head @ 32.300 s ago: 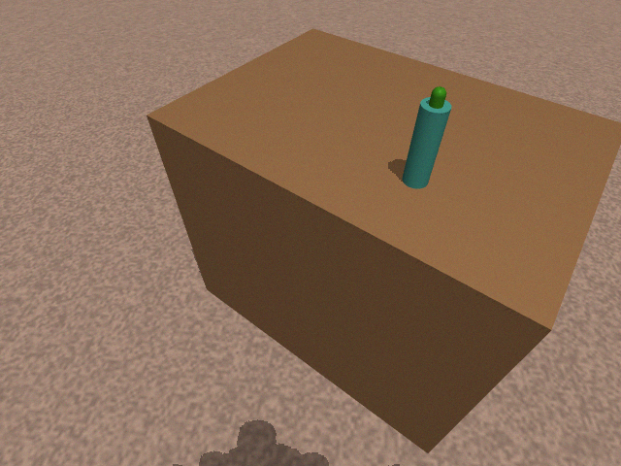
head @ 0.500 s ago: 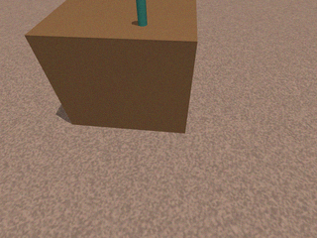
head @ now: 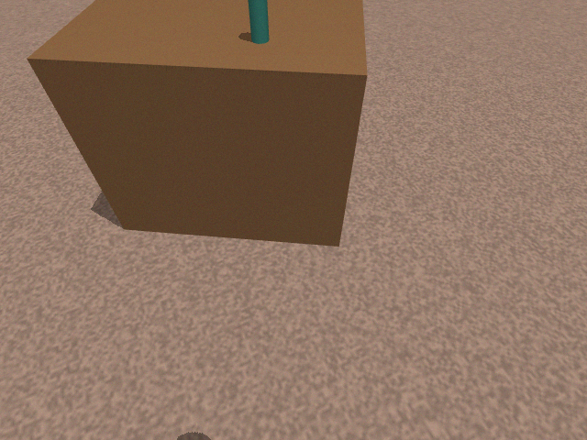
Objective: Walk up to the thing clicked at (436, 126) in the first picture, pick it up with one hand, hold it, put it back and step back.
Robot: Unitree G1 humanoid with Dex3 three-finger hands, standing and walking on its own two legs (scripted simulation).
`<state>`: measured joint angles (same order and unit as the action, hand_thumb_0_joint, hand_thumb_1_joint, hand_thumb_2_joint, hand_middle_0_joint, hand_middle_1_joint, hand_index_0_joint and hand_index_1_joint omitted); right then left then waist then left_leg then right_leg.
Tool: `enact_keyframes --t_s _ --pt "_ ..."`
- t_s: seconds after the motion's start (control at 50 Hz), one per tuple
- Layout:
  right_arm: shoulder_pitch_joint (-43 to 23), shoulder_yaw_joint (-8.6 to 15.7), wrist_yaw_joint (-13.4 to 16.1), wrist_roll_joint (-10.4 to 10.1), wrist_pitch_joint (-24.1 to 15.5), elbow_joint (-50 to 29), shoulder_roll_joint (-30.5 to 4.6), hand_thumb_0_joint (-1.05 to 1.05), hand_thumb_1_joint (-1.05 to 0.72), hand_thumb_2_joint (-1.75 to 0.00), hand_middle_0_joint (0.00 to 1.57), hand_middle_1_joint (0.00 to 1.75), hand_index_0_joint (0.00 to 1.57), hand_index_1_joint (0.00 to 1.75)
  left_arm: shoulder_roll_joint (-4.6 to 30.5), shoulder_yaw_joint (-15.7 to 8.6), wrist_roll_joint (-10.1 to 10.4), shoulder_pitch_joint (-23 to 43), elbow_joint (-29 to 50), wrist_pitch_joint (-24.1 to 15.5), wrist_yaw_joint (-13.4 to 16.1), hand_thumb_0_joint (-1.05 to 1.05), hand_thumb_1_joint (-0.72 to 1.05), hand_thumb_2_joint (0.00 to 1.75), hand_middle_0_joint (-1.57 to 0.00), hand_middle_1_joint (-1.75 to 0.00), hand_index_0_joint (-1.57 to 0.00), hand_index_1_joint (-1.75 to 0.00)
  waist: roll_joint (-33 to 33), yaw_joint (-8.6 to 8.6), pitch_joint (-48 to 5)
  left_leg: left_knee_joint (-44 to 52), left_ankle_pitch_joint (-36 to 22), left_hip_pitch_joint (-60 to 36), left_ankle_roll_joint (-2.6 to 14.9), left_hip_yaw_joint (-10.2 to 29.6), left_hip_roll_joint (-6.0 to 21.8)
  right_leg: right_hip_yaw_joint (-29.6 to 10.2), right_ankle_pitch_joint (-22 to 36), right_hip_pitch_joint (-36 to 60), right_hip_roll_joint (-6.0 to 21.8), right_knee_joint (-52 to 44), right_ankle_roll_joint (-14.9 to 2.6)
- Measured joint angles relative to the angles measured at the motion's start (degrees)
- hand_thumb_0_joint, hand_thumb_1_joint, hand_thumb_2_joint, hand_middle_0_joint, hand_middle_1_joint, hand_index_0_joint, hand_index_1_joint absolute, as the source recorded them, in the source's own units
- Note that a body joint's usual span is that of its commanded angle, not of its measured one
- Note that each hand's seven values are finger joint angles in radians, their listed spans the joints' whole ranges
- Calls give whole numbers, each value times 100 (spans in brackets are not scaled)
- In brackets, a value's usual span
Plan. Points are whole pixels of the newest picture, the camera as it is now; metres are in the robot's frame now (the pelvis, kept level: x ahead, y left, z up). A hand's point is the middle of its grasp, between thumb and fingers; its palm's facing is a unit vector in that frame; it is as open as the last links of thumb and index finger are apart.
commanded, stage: step back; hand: left
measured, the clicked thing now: (257, 3) +1.16 +0.16 +0.09
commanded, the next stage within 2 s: stand in 0.28 s
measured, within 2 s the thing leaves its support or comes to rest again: neither
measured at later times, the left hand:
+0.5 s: hand out of the picture +0.12 +0.25 -0.13, palm faces -0.03 -0.94 -0.34, open 7.3 cm
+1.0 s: hand out of the picture +0.07 +0.25 -0.13, palm faces -0.04 -0.94 -0.34, open 7.3 cm
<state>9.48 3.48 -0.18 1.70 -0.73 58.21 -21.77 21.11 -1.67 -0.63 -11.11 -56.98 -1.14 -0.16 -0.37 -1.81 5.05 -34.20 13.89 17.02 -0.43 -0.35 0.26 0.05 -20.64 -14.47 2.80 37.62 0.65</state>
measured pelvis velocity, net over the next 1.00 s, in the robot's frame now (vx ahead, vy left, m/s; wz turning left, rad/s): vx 0.01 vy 0.00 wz -0.02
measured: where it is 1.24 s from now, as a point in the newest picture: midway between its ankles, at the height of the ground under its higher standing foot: outside the picture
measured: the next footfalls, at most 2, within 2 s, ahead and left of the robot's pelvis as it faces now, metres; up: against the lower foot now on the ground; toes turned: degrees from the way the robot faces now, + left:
none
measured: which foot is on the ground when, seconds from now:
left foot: down 0.00-1.00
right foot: down 0.00-1.00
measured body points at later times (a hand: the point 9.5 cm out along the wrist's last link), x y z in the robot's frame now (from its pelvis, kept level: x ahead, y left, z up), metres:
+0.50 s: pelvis +0.02 +0.00 +0.02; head +0.03 +0.00 +0.47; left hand +0.12 +0.30 -0.11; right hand +0.14 -0.29 -0.10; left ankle +0.04 +0.13 -0.72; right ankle +0.00 -0.13 -0.72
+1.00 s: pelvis +0.01 +0.00 +0.02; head +0.01 +0.00 +0.47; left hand +0.08 +0.30 -0.11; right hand +0.07 -0.30 -0.11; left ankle +0.04 +0.13 -0.72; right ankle +0.00 -0.13 -0.72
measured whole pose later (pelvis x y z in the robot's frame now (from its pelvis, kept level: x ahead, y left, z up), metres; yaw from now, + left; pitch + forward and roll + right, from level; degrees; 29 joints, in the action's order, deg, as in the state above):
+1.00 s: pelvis +0.01 +0.00 +0.02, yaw -1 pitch -3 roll +0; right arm 6.6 0.5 -0.7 0.4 -0.7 66.1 -20.0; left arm 20.0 -0.3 -0.5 -7.2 -65.9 -0.8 -0.7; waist 0.5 0.4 2.9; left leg -18.9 7.6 8.5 -1.0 -0.9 1.6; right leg -0.5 -11.2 -4.9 1.2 18.8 1.3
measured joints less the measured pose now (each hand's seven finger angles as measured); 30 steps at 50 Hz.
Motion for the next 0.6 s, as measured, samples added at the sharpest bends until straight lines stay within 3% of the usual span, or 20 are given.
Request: enact_keyframes --t_s 0.04,0.12,0.22,0.36,0.6 --pt "-94 -62 -12 -16 10 50 75 1 -91 -89 20 30 20 30 32 15 36 74 -78 57 16 1 91 89 -20 -30 -21 -30 -23 13 -28 -70 155 -1 19 -36 38 -67 -70 47 -63 -70 -61" --pt "-300 -182 -17 -53 32 165 234 1 -91 -89 20 30 20 30 78 26 34 221 -235 30 20 1 91 89 -20 -30 -21 -30 -9 38 -80 36 215 -104 -3 -28 148 -62 176 285 -166 -521 70" --pt "-583 -242 -8 -112 2 259 338 1 -90 -89 20 30 20 30 74 44 58 430 -350 -1 41 1 91 89 -20 -30 -21 -30 -17 55 -85 332 112 -285 3 -70 136 -93 295 460 -151 -837 96" --pt "-813 -263 -18 -147 -34 379 302 1 -90 -89 20 30 20 30 -21 118 62 677 -512 1 31 1 91 89 -20 -30 -21 -30 29 94 -106 804 -103 -579 14 -102 85 -108 484 721 -99 -1251 127" --pt "-660 -250 -43 -156 -20 588 181 1 -91 -89 20 30 20 30 -141 155 25 675 -778 -7 -13 1 91 89 -20 -30 -21 -30 53 189 -149 1381 -444 -898 -35 -67 108 -62 803 1037 -128 -1804 96"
